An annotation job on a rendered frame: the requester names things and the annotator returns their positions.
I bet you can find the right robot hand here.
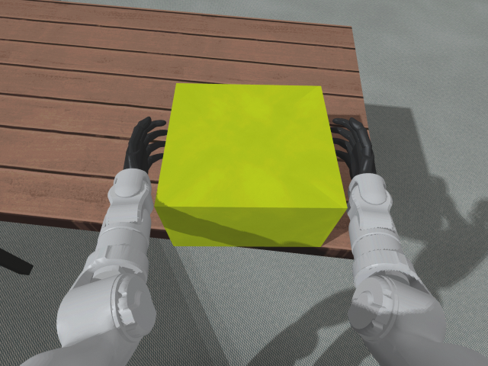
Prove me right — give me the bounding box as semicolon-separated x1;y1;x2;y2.
330;117;377;180

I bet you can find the table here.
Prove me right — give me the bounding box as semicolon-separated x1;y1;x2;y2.
0;0;371;275

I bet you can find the left robot upper arm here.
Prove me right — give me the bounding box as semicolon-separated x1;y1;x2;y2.
20;273;156;366

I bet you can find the robot left forearm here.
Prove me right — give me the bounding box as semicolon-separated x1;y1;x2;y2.
56;169;153;343

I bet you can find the carton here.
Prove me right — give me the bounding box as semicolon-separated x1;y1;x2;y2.
154;83;347;247

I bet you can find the right robot upper arm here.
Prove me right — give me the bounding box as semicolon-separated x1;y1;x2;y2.
348;275;488;366

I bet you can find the robot right forearm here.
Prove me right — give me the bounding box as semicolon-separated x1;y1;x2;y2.
346;173;446;333

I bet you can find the left robot hand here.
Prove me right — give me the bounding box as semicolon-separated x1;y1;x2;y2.
124;117;168;174

